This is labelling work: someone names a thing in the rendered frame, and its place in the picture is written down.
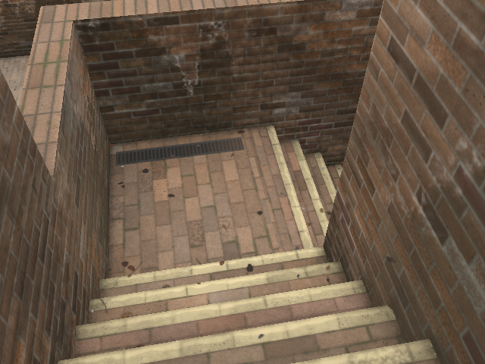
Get stairs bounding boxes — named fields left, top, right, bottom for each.
left=58, top=246, right=440, bottom=364
left=280, top=140, right=343, bottom=247

